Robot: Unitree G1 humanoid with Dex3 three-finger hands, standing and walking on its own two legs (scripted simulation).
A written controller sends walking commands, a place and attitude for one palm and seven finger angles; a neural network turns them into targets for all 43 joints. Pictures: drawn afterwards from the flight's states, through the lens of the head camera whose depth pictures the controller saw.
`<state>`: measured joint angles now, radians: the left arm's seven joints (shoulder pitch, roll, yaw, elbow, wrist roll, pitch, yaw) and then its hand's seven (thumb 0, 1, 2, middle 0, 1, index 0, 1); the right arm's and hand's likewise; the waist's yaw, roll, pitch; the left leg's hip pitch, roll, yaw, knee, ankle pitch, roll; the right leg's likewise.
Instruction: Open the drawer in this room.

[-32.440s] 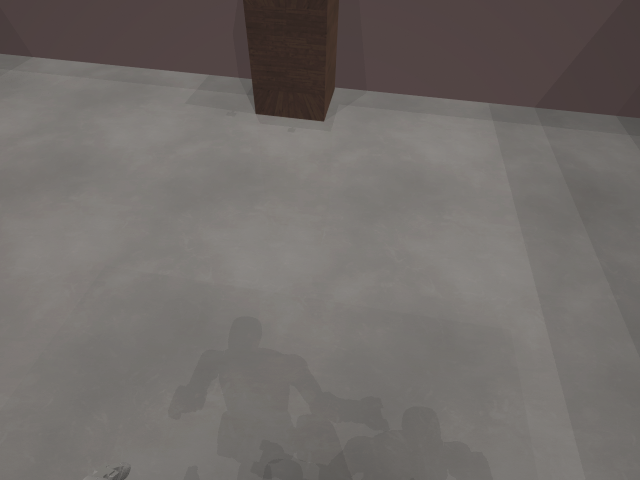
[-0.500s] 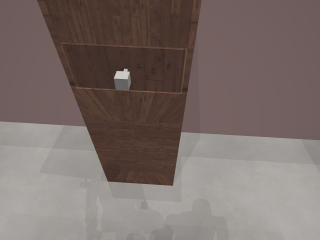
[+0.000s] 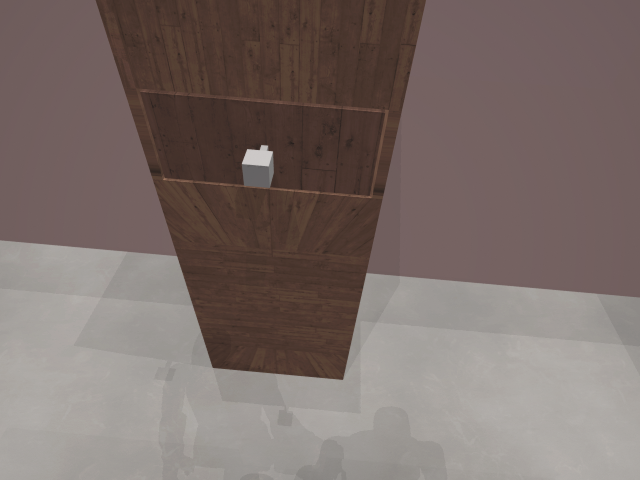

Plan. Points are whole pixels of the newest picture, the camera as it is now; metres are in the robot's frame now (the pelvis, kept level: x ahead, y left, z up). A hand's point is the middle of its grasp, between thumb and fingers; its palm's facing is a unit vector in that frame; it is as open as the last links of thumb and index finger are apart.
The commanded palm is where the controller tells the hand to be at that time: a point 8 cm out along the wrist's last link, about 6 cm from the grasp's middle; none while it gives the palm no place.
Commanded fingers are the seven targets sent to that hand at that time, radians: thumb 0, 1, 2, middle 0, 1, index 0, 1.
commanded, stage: shuffle to correct the standing spot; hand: left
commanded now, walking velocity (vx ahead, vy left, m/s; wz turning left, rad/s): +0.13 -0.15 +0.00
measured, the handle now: (260, 161) +0.57 +0.14 +0.10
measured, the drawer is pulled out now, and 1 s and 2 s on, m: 0.00 0.00 0.00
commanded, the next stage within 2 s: come to a stop and stand still in 0.26 s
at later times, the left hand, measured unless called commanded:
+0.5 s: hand out of the picture -0.02 +0.11 -0.19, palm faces +0.07 -0.99 -0.09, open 7.4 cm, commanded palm none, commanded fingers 0.00 0.90 0.90 -0.20 -0.30 -0.20 -0.30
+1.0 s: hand out of the picture +0.02 +0.14 -0.17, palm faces +0.00 -0.98 -0.21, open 7.4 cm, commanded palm none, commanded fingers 0.00 0.90 0.90 -0.20 -0.30 -0.20 -0.30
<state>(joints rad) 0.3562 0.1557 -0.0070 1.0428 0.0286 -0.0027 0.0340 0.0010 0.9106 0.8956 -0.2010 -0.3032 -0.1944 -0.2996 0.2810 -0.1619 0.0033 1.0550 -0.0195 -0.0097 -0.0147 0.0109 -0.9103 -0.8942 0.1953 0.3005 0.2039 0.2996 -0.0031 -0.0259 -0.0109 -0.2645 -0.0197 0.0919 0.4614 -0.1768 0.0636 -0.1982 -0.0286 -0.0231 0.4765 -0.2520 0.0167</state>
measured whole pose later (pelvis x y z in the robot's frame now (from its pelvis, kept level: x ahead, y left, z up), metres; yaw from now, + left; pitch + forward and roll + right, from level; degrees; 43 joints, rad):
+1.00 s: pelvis +0.01 -0.04 +0.00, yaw -1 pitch -1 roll +0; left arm 0.33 0.16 0.01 1.03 0.03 0.01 0.04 0.00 0.92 0.90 -0.20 -0.30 -0.19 -0.30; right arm 0.26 -0.16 -0.01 1.09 -0.02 0.01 -0.02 0.01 -0.93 -0.89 0.20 0.30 0.20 0.30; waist -0.01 0.01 0.01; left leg -0.28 0.01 0.13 0.44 -0.15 0.06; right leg -0.19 0.01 -0.06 0.47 -0.26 -0.03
